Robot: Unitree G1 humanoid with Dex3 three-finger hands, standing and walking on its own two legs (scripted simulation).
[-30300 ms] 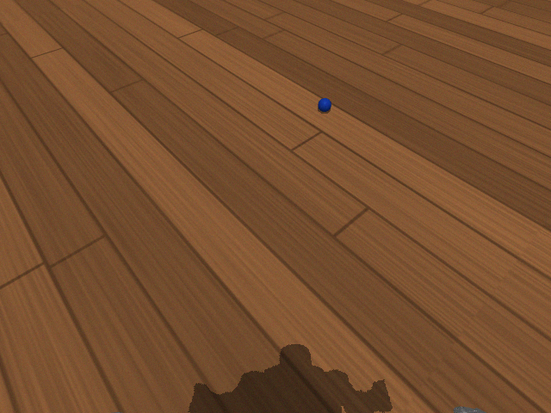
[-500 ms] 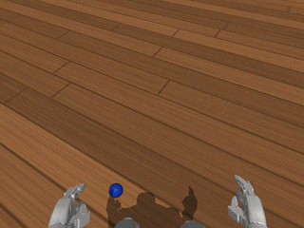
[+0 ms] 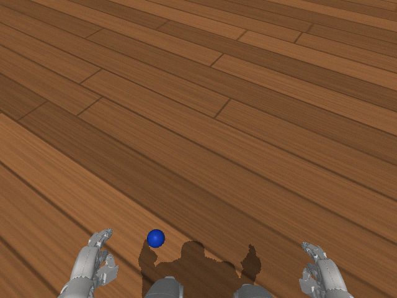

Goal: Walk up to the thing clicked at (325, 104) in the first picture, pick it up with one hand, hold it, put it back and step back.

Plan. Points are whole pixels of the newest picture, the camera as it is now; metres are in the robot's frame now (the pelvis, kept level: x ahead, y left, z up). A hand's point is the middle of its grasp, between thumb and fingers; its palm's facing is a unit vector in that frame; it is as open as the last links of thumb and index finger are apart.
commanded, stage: stand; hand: left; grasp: from above
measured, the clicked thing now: (155, 238) +0.42 +0.23 -0.68
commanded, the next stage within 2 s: none
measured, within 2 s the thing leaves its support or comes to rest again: neither
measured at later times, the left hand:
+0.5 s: hand out of the picture +0.03 +0.23 -0.12, palm faces +0.04 -0.95 -0.32, open 7.4 cm
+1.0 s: hand out of the picture +0.03 +0.24 -0.11, palm faces +0.02 -0.94 -0.34, open 7.4 cm
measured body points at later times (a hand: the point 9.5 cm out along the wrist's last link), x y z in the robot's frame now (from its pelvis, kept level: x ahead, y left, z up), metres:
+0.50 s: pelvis +0.00 +0.00 +0.05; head -0.01 +0.00 +0.50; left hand +0.02 +0.28 -0.09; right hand +0.07 -0.28 -0.09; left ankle +0.03 +0.12 -0.69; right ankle +0.00 -0.14 -0.69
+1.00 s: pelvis -0.01 +0.00 +0.05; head -0.01 +0.00 +0.50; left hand +0.03 +0.29 -0.08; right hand +0.05 -0.29 -0.09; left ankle +0.03 +0.12 -0.69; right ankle +0.00 -0.14 -0.69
